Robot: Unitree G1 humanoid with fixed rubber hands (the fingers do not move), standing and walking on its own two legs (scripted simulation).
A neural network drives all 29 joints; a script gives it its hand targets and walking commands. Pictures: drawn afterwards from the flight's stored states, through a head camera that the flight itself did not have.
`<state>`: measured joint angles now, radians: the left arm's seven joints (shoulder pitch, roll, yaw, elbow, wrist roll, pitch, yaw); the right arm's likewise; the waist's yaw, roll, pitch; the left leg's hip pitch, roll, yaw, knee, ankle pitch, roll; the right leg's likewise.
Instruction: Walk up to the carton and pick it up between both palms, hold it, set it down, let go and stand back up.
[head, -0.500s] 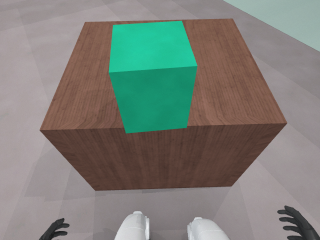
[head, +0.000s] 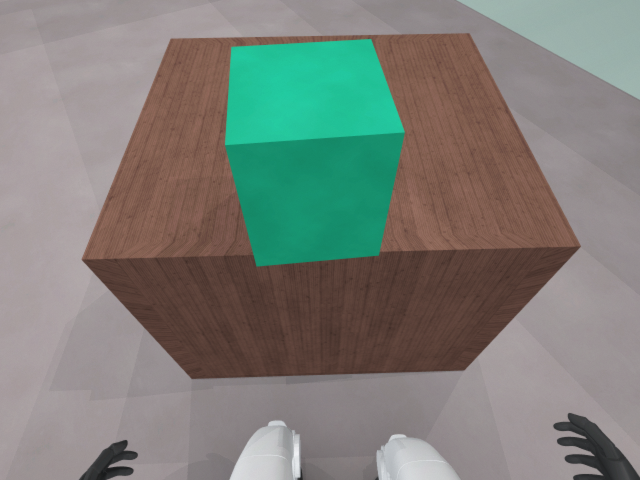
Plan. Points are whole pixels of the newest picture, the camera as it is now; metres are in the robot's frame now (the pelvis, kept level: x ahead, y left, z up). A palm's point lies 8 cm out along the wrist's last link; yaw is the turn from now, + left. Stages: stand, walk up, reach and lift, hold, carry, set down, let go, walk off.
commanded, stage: walk up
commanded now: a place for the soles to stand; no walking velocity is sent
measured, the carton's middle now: (310, 159) +0.53 +0.05 +0.06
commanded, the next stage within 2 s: reach and lift in 0.36 s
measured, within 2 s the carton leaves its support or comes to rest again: neither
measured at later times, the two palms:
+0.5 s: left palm (89, 476) +0.13 +0.32 -0.10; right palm (593, 471) +0.13 -0.30 -0.08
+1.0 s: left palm (136, 424) +0.18 +0.26 -0.05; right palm (595, 446) +0.15 -0.28 -0.03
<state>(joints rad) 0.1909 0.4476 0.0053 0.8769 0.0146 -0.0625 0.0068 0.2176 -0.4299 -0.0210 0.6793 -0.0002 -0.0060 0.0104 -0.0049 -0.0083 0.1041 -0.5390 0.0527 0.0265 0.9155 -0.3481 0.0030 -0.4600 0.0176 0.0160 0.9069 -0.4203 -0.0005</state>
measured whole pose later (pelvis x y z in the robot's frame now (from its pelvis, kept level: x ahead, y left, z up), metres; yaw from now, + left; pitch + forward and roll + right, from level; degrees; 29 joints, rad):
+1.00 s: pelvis +0.00 +0.00 +0.01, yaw +0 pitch -5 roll -1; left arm 0.18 0.32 0.01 0.31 0.02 0.32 0.07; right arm 0.17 -0.29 -0.10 0.73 -0.01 -0.24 0.07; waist -0.01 -0.06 0.10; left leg -0.42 0.03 0.03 0.80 -0.30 0.02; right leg -0.35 -0.01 0.01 0.80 -0.38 0.01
